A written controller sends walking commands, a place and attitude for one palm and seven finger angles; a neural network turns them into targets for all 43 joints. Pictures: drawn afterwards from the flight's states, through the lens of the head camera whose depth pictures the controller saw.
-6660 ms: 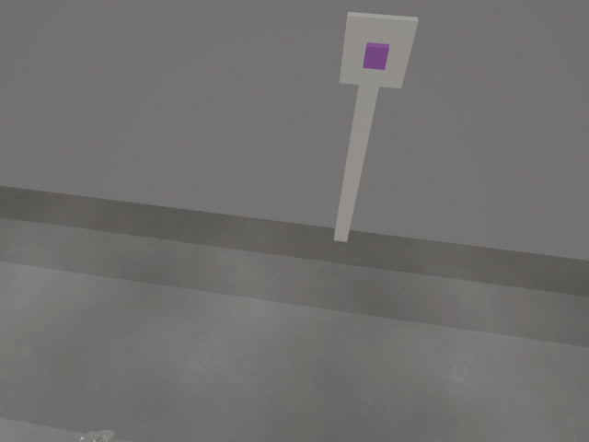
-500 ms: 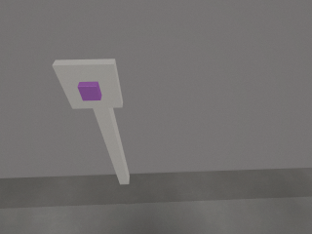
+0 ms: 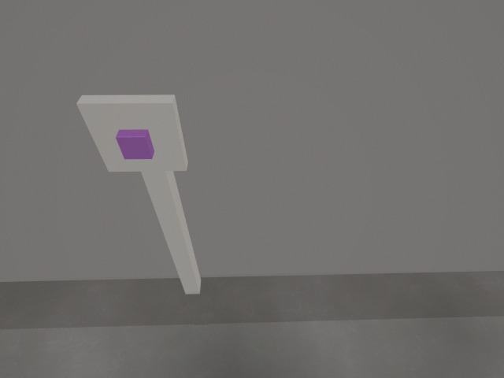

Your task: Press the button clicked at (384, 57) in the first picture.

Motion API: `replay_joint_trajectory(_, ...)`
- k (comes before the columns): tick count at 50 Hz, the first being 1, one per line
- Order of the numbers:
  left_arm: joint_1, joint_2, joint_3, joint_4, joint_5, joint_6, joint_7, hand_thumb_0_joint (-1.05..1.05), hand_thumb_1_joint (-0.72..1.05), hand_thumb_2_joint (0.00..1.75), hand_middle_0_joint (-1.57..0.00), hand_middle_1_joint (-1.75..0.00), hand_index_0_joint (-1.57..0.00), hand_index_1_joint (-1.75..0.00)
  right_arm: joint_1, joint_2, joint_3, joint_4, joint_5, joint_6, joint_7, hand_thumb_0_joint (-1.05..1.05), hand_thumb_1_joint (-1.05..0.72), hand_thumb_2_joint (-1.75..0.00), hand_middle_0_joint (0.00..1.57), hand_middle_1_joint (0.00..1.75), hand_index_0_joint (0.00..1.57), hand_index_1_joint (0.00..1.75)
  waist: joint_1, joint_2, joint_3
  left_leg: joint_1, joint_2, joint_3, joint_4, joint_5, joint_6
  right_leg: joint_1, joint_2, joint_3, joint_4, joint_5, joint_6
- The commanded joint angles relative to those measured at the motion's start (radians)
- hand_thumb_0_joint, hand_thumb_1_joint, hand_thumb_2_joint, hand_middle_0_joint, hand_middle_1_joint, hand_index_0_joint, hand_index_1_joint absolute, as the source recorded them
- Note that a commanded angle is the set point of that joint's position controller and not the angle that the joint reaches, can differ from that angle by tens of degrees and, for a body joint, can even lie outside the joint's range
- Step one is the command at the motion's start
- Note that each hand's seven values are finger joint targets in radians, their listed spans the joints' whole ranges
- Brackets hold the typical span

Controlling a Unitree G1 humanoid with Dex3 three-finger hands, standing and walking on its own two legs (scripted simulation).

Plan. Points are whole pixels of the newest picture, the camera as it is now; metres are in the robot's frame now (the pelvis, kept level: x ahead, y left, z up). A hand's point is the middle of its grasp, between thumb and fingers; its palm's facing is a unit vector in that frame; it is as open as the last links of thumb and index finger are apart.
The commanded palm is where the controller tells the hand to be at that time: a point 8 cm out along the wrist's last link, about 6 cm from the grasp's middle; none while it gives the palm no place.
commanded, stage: come to a stop and stand still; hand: left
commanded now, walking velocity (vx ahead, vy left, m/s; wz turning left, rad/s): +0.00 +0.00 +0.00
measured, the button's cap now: (136, 143) +0.53 +0.28 +0.07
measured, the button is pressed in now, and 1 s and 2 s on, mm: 0 0 0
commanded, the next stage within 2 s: look again from close up in 0.10 s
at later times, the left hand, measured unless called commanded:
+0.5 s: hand out of the picture +0.01 +0.21 -0.18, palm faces +0.04 -0.98 -0.21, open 7.4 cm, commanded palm none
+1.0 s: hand (127, 321) +0.20 +0.21 -0.01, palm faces +0.24 -0.97 -0.07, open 6.8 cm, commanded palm +0.11 +0.26 -0.06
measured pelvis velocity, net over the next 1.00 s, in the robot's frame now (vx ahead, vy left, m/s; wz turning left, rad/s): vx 0.01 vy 0.02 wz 0.02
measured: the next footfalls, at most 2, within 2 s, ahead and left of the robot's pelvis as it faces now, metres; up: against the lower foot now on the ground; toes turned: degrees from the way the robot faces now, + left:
none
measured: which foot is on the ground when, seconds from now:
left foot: down 0.00-1.00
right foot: down 0.00-1.00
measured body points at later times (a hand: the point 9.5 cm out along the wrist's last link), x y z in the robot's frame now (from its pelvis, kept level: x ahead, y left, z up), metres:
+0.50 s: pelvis +0.00 +0.03 -0.01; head -0.01 +0.02 +0.44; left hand +0.01 +0.26 -0.16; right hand +0.00 -0.18 -0.17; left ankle -0.01 +0.14 -0.74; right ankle +0.02 -0.09 -0.74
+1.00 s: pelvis +0.01 +0.02 -0.03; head +0.02 +0.02 +0.42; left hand +0.19 +0.26 -0.01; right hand +0.14 -0.23 -0.12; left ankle -0.01 +0.14 -0.74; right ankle +0.02 -0.09 -0.74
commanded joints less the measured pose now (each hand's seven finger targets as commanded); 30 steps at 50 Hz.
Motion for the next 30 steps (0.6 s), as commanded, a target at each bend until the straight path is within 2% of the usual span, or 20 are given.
replay_joint_trajectory(1,0.048,0.091,0.011,-0.022,0.002,-0.017,0.008,0.0,0.9,0.9,-0.2,-0.3,-0.2,-0.3,0.068,-0.082,-0.02,-0.028,-0.003,-0.006,-0.009,0.0,-0.9,-0.9,0.2,0.3,0.2,0.3,0.001,-0.025,0.087,-0.079,0.05,-0.042,-0.088,-0.031,0.035,-0.048,-0.114,0.139,-0.145,-0.119,0.011)
replay_joint_trajectory(9,0.08,0.07,0.011,-0.019,0.005,-0.024,0.011,0.0,0.9,0.9,-0.2,-0.3,-0.2,-0.3,0.076,-0.075,-0.019,-0.034,-0.002,-0.014,-0.009,0.0,-0.9,-0.9,0.2,0.3,0.2,0.3,-0.002,-0.018,0.069,-0.061,0.051,-0.042,-0.084,-0.008,0.04,-0.062,-0.112,0.138,-0.135,-0.094,0.011)
replay_joint_trajectory(10,0.154,0.104,0.0,0.003,0.018,-0.048,0.05,0.0,0.9,0.9,-0.2,-0.3,-0.2,-0.3,-0.052,-0.129,-0.018,-0.103,0.003,-0.028,0.009,0.0,-0.9,-0.9,0.2,0.3,0.2,0.3,0.046,-0.006,0.108,-0.152,0.052,-0.001,0.11,-0.021,0.008,-0.049,-0.159,0.155,-0.095,0.163,0.019)
replay_joint_trajectory(11,0.124,0.145,0.008,-0.043,0.016,-0.059,0.041,0.0,0.9,0.9,-0.2,-0.3,-0.2,-0.3,0.005,-0.067,-0.016,-0.136,0.0,-0.015,0.012,0.0,-0.9,-0.9,0.2,0.3,0.2,0.3,-0.01,-0.024,0.01,-0.108,0.005,-0.019,0.145,-0.123,0.018,-0.07,-0.217,0.244,-0.147,-0.055,-0.024)
replay_joint_trajectory(12,0.07,0.161,0.015,-0.069,0.018,-0.067,0.035,0.0,0.9,0.9,-0.2,-0.3,-0.2,-0.3,0.046,-0.071,-0.011,-0.131,-0.008,-0.012,0.019,0.0,-0.9,-0.9,0.2,0.3,0.2,0.3,-0.03,-0.028,-0.038,-0.065,0.005,-0.014,0.161,-0.099,0.023,-0.1,-0.226,0.235,-0.151,-0.19,-0.051)
replay_joint_trajectory(13,0.045,0.15,0.016,-0.087,0.018,-0.062,0.03,0.0,0.9,0.9,-0.2,-0.3,-0.2,-0.3,0.08,-0.076,-0.013,-0.138,-0.007,-0.014,0.019,0.0,-0.9,-0.9,0.2,0.3,0.2,0.3,-0.042,-0.046,-0.022,-0.042,0.004,-0.016,0.145,-0.089,0.031,-0.171,-0.203,0.203,-0.146,-0.309,-0.051)
replay_joint_trajectory(14,0.033,0.128,0.015,-0.093,0.017,-0.058,0.027,0.0,0.9,0.9,-0.2,-0.3,-0.2,-0.3,0.1,-0.08,-0.012,-0.134,-0.009,-0.019,0.019,0.0,-0.9,-0.9,0.2,0.3,0.2,0.3,-0.049,-0.026,0.008,-0.047,0.009,-0.027,0.112,-0.053,0.036,-0.204,-0.176,0.173,-0.12,-0.3,-0.046)
replay_joint_trajectory(15,0.04,0.114,0.011,-0.096,0.014,-0.052,0.023,0.0,0.9,0.9,-0.2,-0.3,-0.2,-0.3,0.105,-0.083,-0.01,-0.137,-0.009,-0.022,0.017,0.0,-0.9,-0.9,0.2,0.3,0.2,0.3,-0.043,0.012,0.033,-0.073,0.018,-0.044,0.07,-0.05,0.041,-0.203,-0.144,0.149,-0.084,-0.284,-0.035)
replay_joint_trajectory(17,0.059,0.095,0.006,-0.098,0.013,-0.043,0.019,0.0,0.9,0.9,-0.2,-0.3,-0.2,-0.3,0.088,-0.102,-0.007,-0.153,-0.01,-0.032,0.013,0.0,-0.9,-0.9,0.2,0.3,0.2,0.3,-0.017,0.094,0.06,-0.164,0.056,-0.106,-0.016,-0.041,0.06,-0.125,-0.094,0.099,-0.004,-0.178,-0.013)
replay_joint_trajectory(18,0.072,0.085,0.003,-0.096,0.011,-0.042,0.017,0.0,0.9,0.9,-0.2,-0.3,-0.2,-0.3,0.075,-0.11,-0.004,-0.161,-0.009,-0.035,0.01,0.0,-0.9,-0.9,0.2,0.3,0.2,0.3,-0.004,0.086,0.06,-0.196,0.069,-0.126,-0.047,-0.045,0.068,-0.077,-0.083,0.088,0.015,-0.122,-0.009)
replay_joint_trajectory(20,0.087,0.078,-0.003,-0.09,0.009,-0.04,0.014,0.0,0.9,0.9,-0.2,-0.3,-0.2,-0.3,0.059,-0.124,-0.003,-0.169,-0.006,-0.039,0.007,0.0,-0.9,-0.9,0.2,0.3,0.2,0.3,0.009,0.019,0.069,-0.217,0.066,-0.131,-0.071,-0.068,0.073,-0.032,-0.083,0.082,0.018,-0.076,-0.003)
replay_joint_trajectory(21,0.086,0.08,-0.004,-0.09,0.008,-0.038,0.013,0.0,0.9,0.9,-0.2,-0.3,-0.2,-0.3,0.062,-0.132,-0.002,-0.17,-0.005,-0.039,0.006,0.0,-0.9,-0.9,0.2,0.3,0.2,0.3,0.007,0.008,0.075,-0.219,0.064,-0.132,-0.081,-0.075,0.074,-0.027,-0.083,0.083,0.018,-0.071,-0.002)
replay_joint_trajectory(23,0.085,0.083,-0.004,-0.092,0.009,-0.037,0.012,0.0,0.9,0.9,-0.2,-0.3,-0.2,-0.3,0.059,-0.135,-0.001,-0.163,-0.006,-0.042,0.006,0.0,-0.9,-0.9,0.2,0.3,0.2,0.3,0.013,0.041,0.075,-0.211,0.064,-0.132,-0.094,-0.048,0.075,-0.011,-0.086,0.077,0.023,-0.037,0.0)
replay_joint_trajectory(25,0.083,0.09,-0.005,-0.093,0.007,-0.036,0.012,0.0,0.9,0.9,-0.2,-0.3,-0.2,-0.3,0.06,-0.136,0.003,-0.155,-0.005,-0.042,0.005,0.0,-0.9,-0.9,0.2,0.3,0.2,0.3,0.014,0.009,0.073,-0.192,0.058,-0.121,-0.09,-0.025,0.075,-0.002,-0.093,0.08,0.012,-0.018,0.002)
replay_joint_trajectory(30,0.07,0.103,-0.004,-0.095,0.006,-0.036,0.012,0.0,0.9,0.9,-0.2,-0.3,-0.2,-0.3,0.06,-0.142,0.005,-0.137,-0.004,-0.043,0.005,0.0,-0.9,-0.9,0.2,0.3,0.2,0.3,0.01,-0.013,0.057,-0.15,0.051,-0.105,-0.082,0.035,0.072,0.01,-0.103,0.083,0.002,0.015,0.005)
